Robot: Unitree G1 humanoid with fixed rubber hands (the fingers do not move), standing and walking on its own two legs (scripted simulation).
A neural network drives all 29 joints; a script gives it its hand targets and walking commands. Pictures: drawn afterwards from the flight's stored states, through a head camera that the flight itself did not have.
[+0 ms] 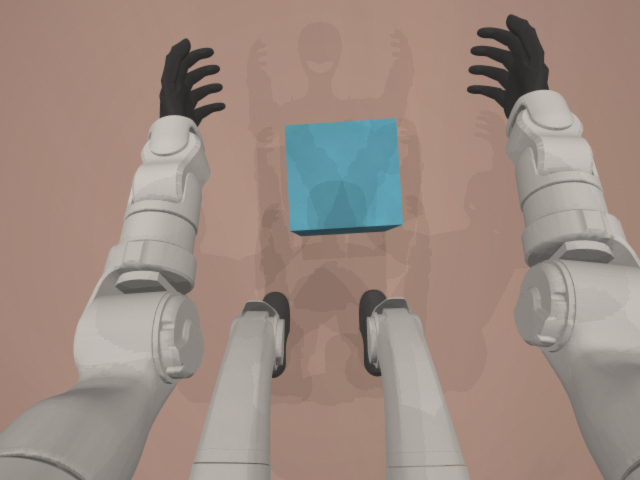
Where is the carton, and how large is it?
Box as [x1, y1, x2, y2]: [285, 118, 402, 235]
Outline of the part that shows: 395,118 285,125 289,216 291,231 299,235 384,231 402,224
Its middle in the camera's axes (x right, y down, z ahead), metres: +0.05 -0.11 +0.85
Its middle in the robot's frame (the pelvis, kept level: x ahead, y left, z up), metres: +0.48 -0.03 -0.50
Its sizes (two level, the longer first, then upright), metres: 0.210 0.200 0.250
